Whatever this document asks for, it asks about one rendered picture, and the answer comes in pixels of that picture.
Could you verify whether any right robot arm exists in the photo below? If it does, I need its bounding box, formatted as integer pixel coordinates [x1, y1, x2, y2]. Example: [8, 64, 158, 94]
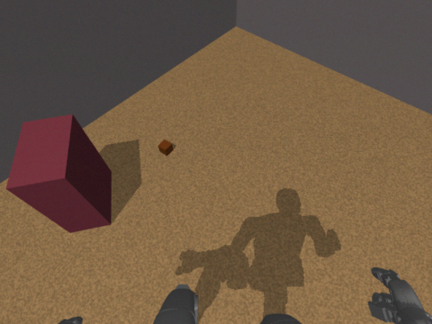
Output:
[396, 306, 432, 324]

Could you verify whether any right robot hand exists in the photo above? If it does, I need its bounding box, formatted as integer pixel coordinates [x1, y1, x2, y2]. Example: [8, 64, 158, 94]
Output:
[368, 267, 424, 324]

